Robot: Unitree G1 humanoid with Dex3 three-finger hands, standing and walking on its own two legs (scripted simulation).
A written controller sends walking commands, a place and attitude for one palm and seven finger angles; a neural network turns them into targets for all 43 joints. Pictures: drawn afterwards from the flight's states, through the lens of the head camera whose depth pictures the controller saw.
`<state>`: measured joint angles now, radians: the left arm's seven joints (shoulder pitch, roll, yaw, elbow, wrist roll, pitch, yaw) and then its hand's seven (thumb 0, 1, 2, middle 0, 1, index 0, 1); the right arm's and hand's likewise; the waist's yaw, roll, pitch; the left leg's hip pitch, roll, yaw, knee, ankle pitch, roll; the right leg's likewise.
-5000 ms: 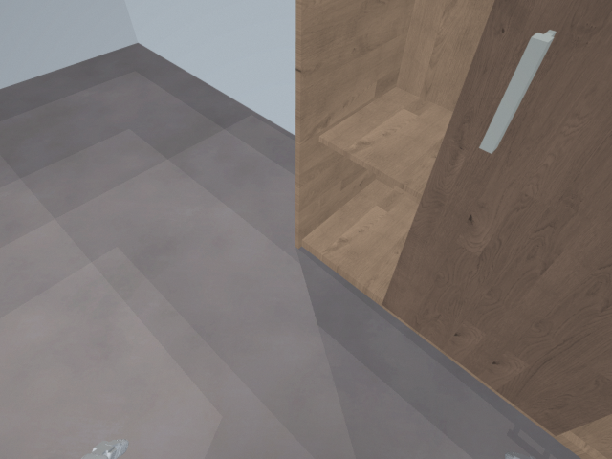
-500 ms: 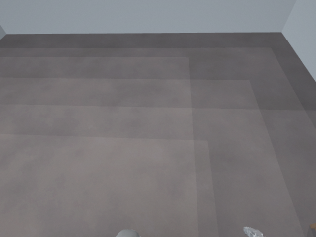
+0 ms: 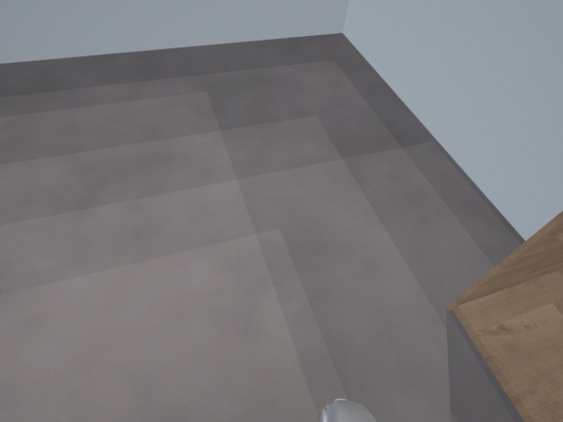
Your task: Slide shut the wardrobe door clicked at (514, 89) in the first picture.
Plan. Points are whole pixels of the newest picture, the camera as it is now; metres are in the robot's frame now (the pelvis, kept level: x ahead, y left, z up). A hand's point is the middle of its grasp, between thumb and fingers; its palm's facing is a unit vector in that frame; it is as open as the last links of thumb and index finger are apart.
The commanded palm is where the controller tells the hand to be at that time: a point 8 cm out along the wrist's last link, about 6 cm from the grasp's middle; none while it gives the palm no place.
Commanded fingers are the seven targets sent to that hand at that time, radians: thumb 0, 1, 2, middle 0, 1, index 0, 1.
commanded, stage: turn to face it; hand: right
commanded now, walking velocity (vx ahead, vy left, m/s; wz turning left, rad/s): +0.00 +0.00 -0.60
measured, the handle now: out of the picture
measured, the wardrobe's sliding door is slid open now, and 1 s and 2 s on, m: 0.41 0.41 0.41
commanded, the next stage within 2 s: take the last steps up to it in 1.84 s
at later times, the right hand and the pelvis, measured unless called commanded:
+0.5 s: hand out of the picture +0.03 -0.31 -0.16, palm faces +0.30 +0.92 -0.24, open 7.4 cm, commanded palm none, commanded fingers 0.00 -0.90 -0.90 0.20 0.30 0.20 0.30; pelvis -0.01 -0.07 +0.00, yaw -16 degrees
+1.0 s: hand out of the picture -0.03 -0.23 -0.13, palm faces +0.53 +0.79 -0.30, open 7.4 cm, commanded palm none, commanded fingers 0.00 -0.90 -0.90 0.20 0.30 0.20 0.30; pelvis -0.01 +0.00 +0.00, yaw -35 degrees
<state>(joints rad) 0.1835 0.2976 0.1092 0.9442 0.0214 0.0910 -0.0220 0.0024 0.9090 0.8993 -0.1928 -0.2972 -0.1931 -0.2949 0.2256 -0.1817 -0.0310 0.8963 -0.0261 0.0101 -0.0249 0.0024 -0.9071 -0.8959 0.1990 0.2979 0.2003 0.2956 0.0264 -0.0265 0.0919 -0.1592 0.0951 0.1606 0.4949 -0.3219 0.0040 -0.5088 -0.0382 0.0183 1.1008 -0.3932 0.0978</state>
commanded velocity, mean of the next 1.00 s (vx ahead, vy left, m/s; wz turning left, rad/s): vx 0.00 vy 0.00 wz -0.60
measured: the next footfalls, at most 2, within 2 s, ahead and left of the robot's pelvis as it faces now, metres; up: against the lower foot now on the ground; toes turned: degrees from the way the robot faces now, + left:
right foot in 0.18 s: +0.03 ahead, -0.15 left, +0.00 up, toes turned -12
left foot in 0.78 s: +0.07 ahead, +0.07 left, +0.00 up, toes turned -27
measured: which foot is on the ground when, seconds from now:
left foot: down 0.00-0.18, up 0.20-0.76, down 0.78-1.00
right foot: up 0.00-0.16, down 0.18-0.78, up 0.80-1.00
